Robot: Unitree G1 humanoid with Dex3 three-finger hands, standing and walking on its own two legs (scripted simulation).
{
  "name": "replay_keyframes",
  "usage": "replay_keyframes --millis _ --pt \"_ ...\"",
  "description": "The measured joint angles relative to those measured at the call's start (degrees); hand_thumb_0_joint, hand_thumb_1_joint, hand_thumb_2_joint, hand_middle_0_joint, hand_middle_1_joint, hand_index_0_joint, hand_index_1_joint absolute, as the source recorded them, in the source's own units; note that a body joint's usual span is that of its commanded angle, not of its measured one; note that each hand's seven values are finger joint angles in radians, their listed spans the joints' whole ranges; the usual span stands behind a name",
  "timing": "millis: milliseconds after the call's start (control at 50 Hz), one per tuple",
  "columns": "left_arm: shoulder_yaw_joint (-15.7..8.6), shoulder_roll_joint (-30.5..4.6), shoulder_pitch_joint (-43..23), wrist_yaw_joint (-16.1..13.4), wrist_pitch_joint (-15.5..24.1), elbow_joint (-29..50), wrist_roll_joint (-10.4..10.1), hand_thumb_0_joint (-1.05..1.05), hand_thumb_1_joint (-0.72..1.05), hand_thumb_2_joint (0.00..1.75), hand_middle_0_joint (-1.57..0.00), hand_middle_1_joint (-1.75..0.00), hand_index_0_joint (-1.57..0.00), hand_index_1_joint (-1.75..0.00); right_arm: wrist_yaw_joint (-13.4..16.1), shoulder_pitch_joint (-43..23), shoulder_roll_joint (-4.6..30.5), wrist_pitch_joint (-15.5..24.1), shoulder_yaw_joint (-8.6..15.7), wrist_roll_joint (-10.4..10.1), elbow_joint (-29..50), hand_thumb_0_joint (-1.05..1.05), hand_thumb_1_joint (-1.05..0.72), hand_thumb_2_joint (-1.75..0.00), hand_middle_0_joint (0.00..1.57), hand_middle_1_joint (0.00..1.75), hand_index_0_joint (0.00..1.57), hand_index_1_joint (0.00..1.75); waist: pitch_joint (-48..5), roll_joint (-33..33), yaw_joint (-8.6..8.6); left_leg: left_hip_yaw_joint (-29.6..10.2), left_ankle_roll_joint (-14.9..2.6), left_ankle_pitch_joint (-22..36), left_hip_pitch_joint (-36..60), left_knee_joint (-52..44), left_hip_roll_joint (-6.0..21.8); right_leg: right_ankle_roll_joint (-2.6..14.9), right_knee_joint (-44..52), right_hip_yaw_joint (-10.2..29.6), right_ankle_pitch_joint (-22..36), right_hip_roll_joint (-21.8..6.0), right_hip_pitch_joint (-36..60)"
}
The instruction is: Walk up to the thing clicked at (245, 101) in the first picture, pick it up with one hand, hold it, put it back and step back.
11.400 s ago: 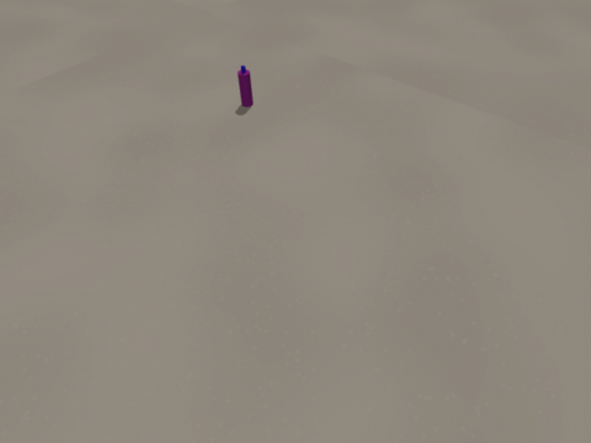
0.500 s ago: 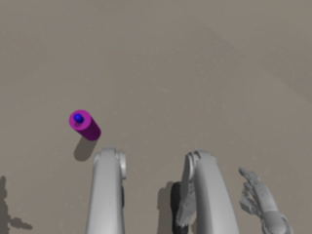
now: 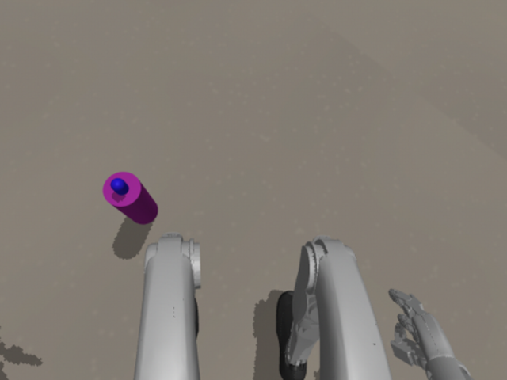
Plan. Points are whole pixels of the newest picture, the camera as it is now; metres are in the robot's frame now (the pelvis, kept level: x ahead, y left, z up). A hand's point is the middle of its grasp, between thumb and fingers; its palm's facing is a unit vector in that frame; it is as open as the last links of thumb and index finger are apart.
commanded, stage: go down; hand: left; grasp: from the side
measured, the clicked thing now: (132, 199) +0.41 +0.27 -0.30
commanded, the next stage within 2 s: approach in 0.56 s
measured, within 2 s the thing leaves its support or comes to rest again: neither
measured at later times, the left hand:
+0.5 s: hand out of the picture +0.31 +0.45 +0.00, palm faces +0.29 -0.95 -0.12, open 17.7 cm
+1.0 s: hand out of the picture +0.33 +0.42 -0.08, palm faces +0.30 -0.95 -0.01, open 17.7 cm
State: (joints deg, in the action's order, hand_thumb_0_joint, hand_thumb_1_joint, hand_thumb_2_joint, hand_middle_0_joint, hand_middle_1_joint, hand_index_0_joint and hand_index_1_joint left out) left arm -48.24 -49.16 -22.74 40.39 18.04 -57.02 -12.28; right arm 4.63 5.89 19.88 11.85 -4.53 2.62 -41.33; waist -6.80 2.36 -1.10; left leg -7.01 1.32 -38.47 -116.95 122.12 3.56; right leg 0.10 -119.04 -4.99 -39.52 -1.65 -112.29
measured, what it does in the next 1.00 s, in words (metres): lowers itself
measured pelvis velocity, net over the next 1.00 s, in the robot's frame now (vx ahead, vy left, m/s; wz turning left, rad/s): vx -0.01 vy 0.00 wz -0.03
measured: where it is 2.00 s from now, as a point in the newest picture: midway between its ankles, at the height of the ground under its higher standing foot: (238, 353)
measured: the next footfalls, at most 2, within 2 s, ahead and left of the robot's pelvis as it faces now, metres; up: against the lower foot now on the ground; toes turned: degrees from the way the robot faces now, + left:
none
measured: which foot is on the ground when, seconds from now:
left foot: down 0.00-1.00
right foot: down 0.00-1.00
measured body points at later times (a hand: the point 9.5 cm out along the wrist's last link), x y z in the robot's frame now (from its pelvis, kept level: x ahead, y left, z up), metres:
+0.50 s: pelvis +0.00 +0.00 -0.02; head +0.20 +0.07 +0.38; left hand +0.29 +0.50 +0.01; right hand +0.19 -0.27 -0.12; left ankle +0.08 +0.13 -0.39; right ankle +0.09 -0.12 -0.39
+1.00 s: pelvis -0.01 +0.00 -0.06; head +0.21 +0.08 +0.33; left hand +0.30 +0.47 -0.08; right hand +0.18 -0.27 -0.15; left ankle +0.08 +0.13 -0.39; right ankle +0.09 -0.12 -0.39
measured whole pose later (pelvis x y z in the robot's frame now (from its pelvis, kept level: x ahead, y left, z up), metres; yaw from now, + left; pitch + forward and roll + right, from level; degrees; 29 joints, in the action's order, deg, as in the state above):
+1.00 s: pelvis -0.01 +0.00 -0.06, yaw -2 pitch +30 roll -7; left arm -49.8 -47.0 -28.5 45.2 34.0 -67.9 -19.9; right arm 2.6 1.6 21.2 13.2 -7.5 5.5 -41.5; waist -2.9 5.2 -2.7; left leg -8.4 1.3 -39.3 -124.3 132.8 3.6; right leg -0.3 -129.1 -5.0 -39.8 -0.9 -119.6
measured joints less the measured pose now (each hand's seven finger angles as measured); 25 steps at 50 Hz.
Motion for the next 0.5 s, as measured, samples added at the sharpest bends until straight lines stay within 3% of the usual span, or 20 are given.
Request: replay_keyframes --millis 260,500 --pt "-2.04 -1.49 -1.41 1.89 0.97 -2.29 -0.56 -0.01 -0.59 0.06 -0.05 -0.01 -0.03 -0.04 -0.18 -1.47 0.66 -0.06 -0.23 0.61 -0.25 0.01 -0.93 -0.91 0.20 0.30 0.21 0.30 0.75 0.10 0.09 -0.25 0.18 -0.54 -1.43 1.99 -0.23 0.12 -2.10 -0.03 -0.74 -0.11 -1.37" --pt "-2.01 -0.87 -1.80 2.38 0.56 -0.38 -0.89 -0.01 -0.57 0.05 -0.05 0.00 -0.03 -0.03 -0.24 -1.89 0.41 -0.37 -0.34 0.50 -0.04 0.01 -0.93 -0.91 0.20 0.30 0.21 0.30 0.65 0.39 0.35 -0.34 0.10 -0.31 -2.19 3.00 -0.31 0.00 -3.05 0.01 -0.49 -0.09 -2.07"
